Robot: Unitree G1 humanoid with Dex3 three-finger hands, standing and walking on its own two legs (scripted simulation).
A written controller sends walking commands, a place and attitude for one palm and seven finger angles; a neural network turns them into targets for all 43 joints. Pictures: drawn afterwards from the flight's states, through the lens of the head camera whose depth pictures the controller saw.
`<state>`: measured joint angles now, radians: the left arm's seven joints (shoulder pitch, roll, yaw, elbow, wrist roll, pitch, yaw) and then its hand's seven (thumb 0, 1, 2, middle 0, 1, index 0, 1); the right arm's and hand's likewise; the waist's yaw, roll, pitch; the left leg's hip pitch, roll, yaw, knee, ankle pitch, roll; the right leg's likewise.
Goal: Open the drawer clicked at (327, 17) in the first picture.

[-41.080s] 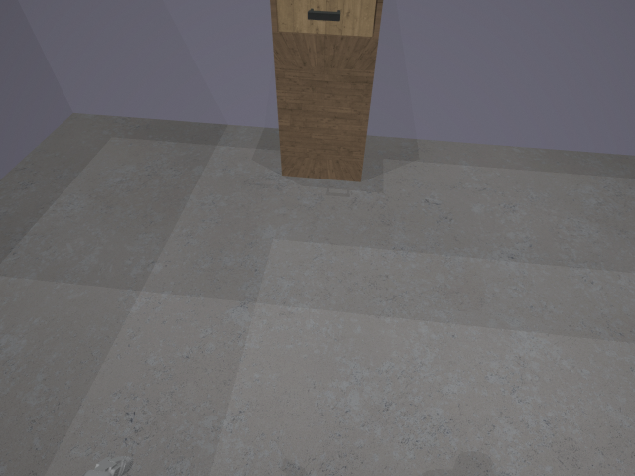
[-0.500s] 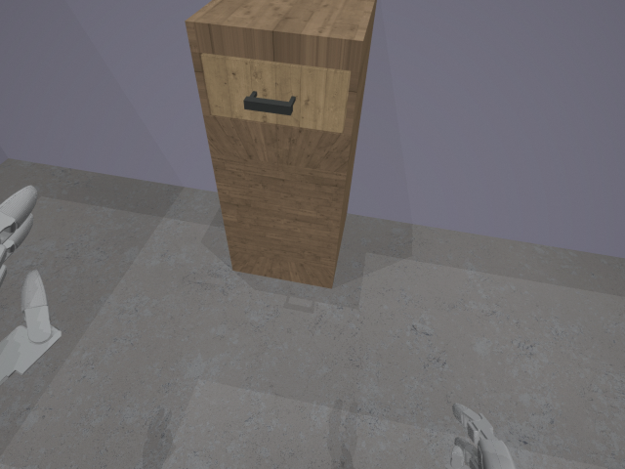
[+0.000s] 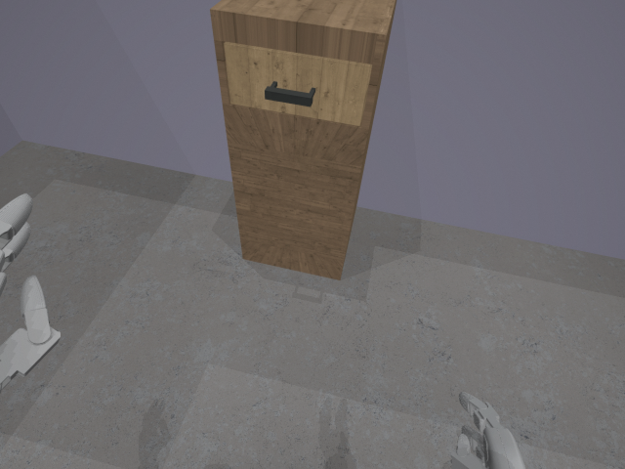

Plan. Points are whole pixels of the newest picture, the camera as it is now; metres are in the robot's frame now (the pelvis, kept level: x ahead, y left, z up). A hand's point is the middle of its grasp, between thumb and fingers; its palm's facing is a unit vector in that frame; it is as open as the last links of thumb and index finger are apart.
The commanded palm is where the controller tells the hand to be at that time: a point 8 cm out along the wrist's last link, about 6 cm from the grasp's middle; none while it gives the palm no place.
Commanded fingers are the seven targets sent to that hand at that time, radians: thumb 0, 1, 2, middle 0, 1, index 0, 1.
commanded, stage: let the arm hang, fingers relaxed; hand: left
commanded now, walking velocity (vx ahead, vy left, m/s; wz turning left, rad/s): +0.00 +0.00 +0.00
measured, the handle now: (291, 92) +0.95 +0.10 +0.01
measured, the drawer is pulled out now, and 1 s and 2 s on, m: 0.00 0.00 0.00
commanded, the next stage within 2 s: look to check the result in 1.18 s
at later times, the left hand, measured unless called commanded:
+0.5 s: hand out of the picture -0.03 +0.18 -0.18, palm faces -0.04 -0.99 -0.14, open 7.4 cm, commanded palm none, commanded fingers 0.00 0.90 0.90 -0.20 -0.30 -0.20 -0.30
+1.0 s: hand out of the picture +0.07 +0.23 -0.14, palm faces -0.02 -0.93 -0.36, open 7.4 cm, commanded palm none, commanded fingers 0.00 0.90 0.90 -0.20 -0.30 -0.20 -0.30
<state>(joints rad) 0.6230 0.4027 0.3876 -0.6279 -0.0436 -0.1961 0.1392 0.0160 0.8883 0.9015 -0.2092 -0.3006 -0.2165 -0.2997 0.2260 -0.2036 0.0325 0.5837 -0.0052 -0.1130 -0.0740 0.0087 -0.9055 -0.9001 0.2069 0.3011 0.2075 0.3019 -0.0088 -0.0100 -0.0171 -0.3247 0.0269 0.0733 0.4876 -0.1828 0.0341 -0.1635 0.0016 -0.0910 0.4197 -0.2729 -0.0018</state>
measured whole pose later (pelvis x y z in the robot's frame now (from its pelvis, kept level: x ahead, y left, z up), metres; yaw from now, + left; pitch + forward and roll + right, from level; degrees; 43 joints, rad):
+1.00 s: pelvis +0.00 -0.02 +0.01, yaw +0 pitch -2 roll +0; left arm 0.15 0.32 0.00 1.08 0.01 -0.02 0.00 0.01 0.91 0.90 -0.20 -0.30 -0.20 -0.30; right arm 0.12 -0.30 -0.01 1.10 -0.02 0.00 0.00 0.00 -0.91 -0.90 0.21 0.30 0.21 0.30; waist -0.01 0.04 0.04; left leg -0.21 0.01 0.07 0.35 -0.11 0.02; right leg -0.09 0.00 -0.08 0.36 -0.25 -0.03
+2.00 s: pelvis +0.03 -0.03 +0.01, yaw -1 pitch -1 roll +0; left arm 0.16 0.30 0.01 1.10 0.01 -0.01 0.01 0.01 0.91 0.90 -0.20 -0.30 -0.21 -0.30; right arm 0.12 -0.31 0.00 1.10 -0.02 0.01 -0.02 0.00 -0.91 -0.90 0.21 0.30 0.21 0.30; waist 0.00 0.01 0.06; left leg -0.15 0.04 0.09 0.34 -0.16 -0.02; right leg -0.01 0.03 -0.06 0.29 -0.26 -0.05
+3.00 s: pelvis +0.14 +0.00 +0.00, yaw -8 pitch +0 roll -1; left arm 0.15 0.17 0.05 1.01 0.02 0.01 -0.03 0.01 0.91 0.90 -0.19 -0.30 -0.20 -0.30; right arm 0.43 -0.10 -0.01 1.15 -0.03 -0.05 -0.03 0.00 -0.91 -0.90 0.21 0.30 0.21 0.30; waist -0.03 -0.01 0.09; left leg -0.03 0.02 0.13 0.36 -0.33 0.03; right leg -0.48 -0.08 -0.09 0.74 -0.26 -0.01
